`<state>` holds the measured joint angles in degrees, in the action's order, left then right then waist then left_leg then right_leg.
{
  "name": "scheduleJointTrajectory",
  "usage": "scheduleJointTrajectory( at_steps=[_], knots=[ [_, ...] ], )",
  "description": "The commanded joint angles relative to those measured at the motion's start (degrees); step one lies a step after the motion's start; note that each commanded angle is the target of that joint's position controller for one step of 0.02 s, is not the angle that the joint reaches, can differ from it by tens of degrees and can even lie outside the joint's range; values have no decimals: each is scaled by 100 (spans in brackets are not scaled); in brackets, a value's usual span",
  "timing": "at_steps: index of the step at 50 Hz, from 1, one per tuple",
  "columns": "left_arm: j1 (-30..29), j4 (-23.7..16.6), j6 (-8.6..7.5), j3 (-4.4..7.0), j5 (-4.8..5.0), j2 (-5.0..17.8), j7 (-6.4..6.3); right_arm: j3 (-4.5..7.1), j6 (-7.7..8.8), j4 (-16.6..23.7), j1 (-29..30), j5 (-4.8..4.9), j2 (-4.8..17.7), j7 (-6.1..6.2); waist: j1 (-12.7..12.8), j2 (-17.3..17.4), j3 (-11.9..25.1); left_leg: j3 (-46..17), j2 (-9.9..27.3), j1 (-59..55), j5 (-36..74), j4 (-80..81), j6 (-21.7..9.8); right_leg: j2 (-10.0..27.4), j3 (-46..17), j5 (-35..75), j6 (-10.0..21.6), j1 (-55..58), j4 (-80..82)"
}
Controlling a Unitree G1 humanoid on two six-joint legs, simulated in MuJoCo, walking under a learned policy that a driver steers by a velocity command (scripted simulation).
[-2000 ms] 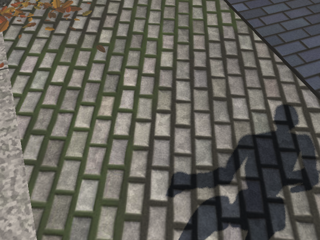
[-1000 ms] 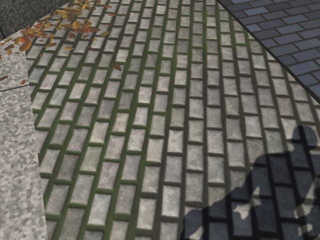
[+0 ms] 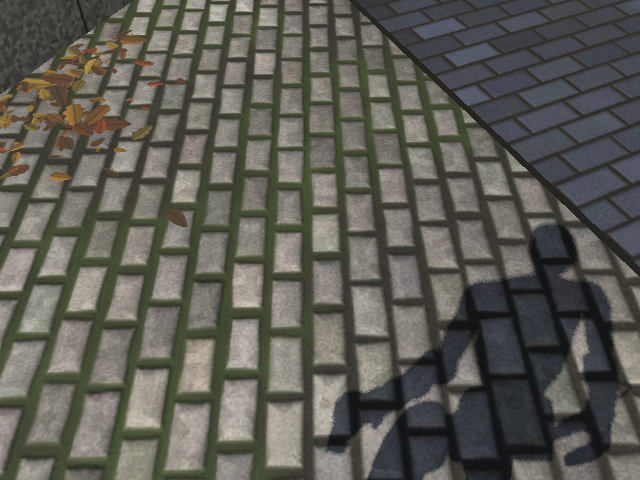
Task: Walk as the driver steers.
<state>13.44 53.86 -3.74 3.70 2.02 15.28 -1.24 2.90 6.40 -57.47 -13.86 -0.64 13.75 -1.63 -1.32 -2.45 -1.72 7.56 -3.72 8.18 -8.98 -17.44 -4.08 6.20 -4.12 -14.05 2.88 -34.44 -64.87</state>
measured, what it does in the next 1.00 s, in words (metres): walks ahead, turning right: right foot, then left foot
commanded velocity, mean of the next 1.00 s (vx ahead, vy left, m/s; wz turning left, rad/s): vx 0.50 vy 0.00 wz -0.38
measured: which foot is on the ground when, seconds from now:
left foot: down 0.00-0.34, up 0.36-0.82, down 0.84-1.00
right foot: up 0.00-0.30, down 0.32-0.86, up 0.88-1.00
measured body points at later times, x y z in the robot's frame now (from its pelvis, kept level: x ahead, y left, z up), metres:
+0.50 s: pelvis +0.29 -0.09 +0.00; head +0.32 -0.11 +0.44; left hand +0.46 +0.15 -0.12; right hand +0.34 -0.39 -0.12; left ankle +0.30 +0.09 -0.65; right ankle +0.31 -0.15 -0.74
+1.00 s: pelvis +0.59 -0.11 +0.00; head +0.62 -0.12 +0.45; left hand +0.78 +0.10 -0.13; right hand +0.58 -0.40 -0.12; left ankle +0.66 -0.05 -0.74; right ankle +0.49 -0.22 -0.66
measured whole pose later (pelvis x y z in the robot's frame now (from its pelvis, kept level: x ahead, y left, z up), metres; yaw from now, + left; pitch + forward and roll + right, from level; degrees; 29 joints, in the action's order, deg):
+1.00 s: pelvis +0.59 -0.11 +0.00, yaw -23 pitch +1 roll +1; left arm 16.5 45.3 -4.0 3.1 0.7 16.1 -0.2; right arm 2.8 6.1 -48.1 -13.3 -0.2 15.0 -1.8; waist -0.8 -2.1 -1.1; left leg 2.1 -3.1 16.2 -9.3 -23.8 -3.3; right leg 1.6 -2.9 -19.7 2.2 -27.0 -65.3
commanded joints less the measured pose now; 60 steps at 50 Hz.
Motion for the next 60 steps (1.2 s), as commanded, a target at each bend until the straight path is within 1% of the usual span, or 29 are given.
scheduleJointTrajectory(
  at_steps=[1,6,11,14,15,16,17,18,19,20,21,22,23,26,31,36,39,40,41,42,43,44,45,46,47,49,51,55,60],
  knots=[
    [223,-269,64,93,-52,247,0,118,119,299,335,-43,699,119,243,478,-245,-1016,1767,358,396,1342,-786,274,-401,780,-98,-472,401],
    [-746,-646,-31,11,-104,114,197,120,57,294,2,-2,872,259,-61,338,-329,-142,1611,-81,1030,1335,-566,114,179,2020,-142,-454,2056],
    [-1547,-1200,-27,-74,-79,62,427,180,-188,162,-611,99,1044,285,-312,303,-472,164,1974,-1413,1902,728,-485,-41,591,1354,53,-900,2820],
    [-1125,-1339,10,70,-53,383,526,253,-338,329,-404,108,1274,331,108,698,26,432,2031,-1660,4614,-455,-286,-563,1077,477,361,127,2864],
    [-463,-1224,25,199,-34,616,526,268,-394,392,-318,97,1322,357,486,782,403,517,1954,-1507,5238,-1398,-192,-821,1179,357,521,989,2937],
    [510,-999,38,408,-17,991,454,240,-412,472,-251,107,1278,378,985,643,899,619,1719,-799,4782,-2746,25,-978,997,676,767,2489,3339],
    [1188,-874,109,604,-35,1604,299,123,-324,683,-475,-5,910,353,995,-364,1513,660,1252,1110,2073,-4760,325,227,-1040,401,1311,4410,3451],
    [959,-1049,51,577,-69,1809,312,-76,-63,927,-689,11,335,238,511,-1146,2245,-513,-1,3027,-2375,-6406,533,1416,-4388,-238,2364,5749,4501],
    [1034,-1064,8,420,-141,1274,321,65,170,1087,61,225,913,143,868,-496,2083,-1377,337,3701,-2163,-6589,346,1276,-4067,-210,2026,5769,4834],
    [774,-1075,-44,352,-149,1001,302,73,281,1209,373,345,962,111,769,-300,1341,-1306,601,3896,-1667,-6259,196,1064,-3080,217,1766,5064,4811],
    [338,-1163,-79,307,-126,853,308,76,308,1153,376,257,897,154,452,288,873,-1274,866,3588,-1273,-5664,188,776,-2373,801,1560,4126,4853],
    [-3,-1268,-94,245,-143,652,301,146,251,1091,327,144,981,192,243,313,623,-1256,1033,3177,-1066,-5171,235,566,-1882,1353,1428,3433,4940],
    [-156,-1354,-98,211,-198,595,283,173,157,1092,211,107,983,184,76,217,542,-1284,1109,2823,-937,-4982,294,449,-1712,1606,1411,2977,5075],
    [-17,-1358,-125,264,-137,817,194,162,-25,1234,310,-19,782,204,-15,184,378,-1123,1055,2670,-543,-4184,611,272,-1298,2205,1470,2353,5268],
    [407,-1205,-78,243,-122,821,61,36,1,1484,1262,5,503,149,403,-132,193,-882,768,2316,1470,-1940,724,-153,-565,1774,1013,2094,5279],
    [841,-935,-71,230,-109,847,77,51,97,1732,1846,92,713,29,641,-248,-29,-966,666,2513,1497,-1186,444,321,-1016,1381,944,2929,4987],
    [863,-870,10,258,-134,931,25,99,161,1744,1638,91,867,-27,452,-375,-8,-919,592,2410,734,-1009,176,601,-1237,2194,827,3552,4586],
    [753,-896,38,258,-137,953,17,150,178,1656,1272,88,958,-21,229,-417,171,-769,451,1895,589,-883,53,503,-1149,3045,742,3597,4213],
    [662,-939,58,212,-162,865,24,249,189,1449,560,64,1137,3,-120,-323,661,-700,408,861,785,-830,-129,193,-915,3724,612,3455,3403],
    [614,-1067,63,111,-233,670,32,320,186,1306,-412,-5,1408,30,-518,54,1501,-1547,1193,-743,930,-1062,-505,-163,-647,2855,421,2605,1940],
    [1445,-1079,-34,-12,-126,222,62,459,116,1100,-1079,-32,1823,17,-300,1688,2222,-4064,2401,-2842,-166,-684,-1450,-1120,-183,-103,-69,353,-212],
    [1373,-1017,-112,-1,-68,521,76,327,94,1052,-1103,136,1321,-31,-412,1704,2117,-5107,2561,-2995,-1226,-22,-1456,-1078,-650,-1908,-56,-546,-842],
    [779,-1127,-145,89,20,866,98,239,68,1125,-700,180,1016,-13,-437,1135,1193,-4336,2404,-2278,-1576,61,-1168,-747,-622,-1497,-23,-984,-1090],
    [360,-1237,-165,73,-22,857,94,193,21,1230,-289,122,918,7,-316,616,706,-3634,2181,-1465,-1207,176,-986,-433,-337,-983,-13,-899,-882],
    [115,-1302,-175,88,-117,802,88,146,1,1257,-38,71,804,1,-186,442,314,-3175,1965,-769,-632,355,-944,-241,-201,-652,-37,-777,-485],
    [285,-1279,-119,97,-152,637,94,89,20,1247,89,2,697,-9,70,697,259,-2622,1684,-162,164,613,-900,-10,-136,-326,-78,-257,-29],
    [330,-1286,-65,55,-159,459,86,111,49,1167,1,62,800,5,134,752,250,-2212,1616,23,735,792,-979,69,-5,-202,-178,-219,357],
    [-369,-1517,-81,-16,-198,319,85,173,-7,1033,-222,113,1035,97,-19,588,123,-1587,1463,-24,1410,971,-894,94,160,937,-342,-414,1705],
    [-1283,-1761,-152,-75,-121,219,203,166,-106,803,-762,186,1111,130,-372,605,-66,-1263,1410,-284,1242,899,-716,-187,387,1931,-317,-44,3095]
  ],
)
Keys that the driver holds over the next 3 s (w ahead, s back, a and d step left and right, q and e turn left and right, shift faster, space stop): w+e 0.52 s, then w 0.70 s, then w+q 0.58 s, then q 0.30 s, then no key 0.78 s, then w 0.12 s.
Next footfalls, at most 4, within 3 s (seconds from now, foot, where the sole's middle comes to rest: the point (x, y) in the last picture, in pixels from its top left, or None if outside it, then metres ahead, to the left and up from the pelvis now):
0.32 right None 0.35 -0.16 -0.78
0.84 left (353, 396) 0.70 -0.06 -0.78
1.36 right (486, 325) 0.88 -0.40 -0.78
1.88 left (391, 228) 1.20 -0.20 -0.78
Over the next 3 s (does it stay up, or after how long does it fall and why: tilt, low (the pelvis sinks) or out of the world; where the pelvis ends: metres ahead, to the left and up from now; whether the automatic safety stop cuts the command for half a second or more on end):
stays up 1.21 -0.31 -0.01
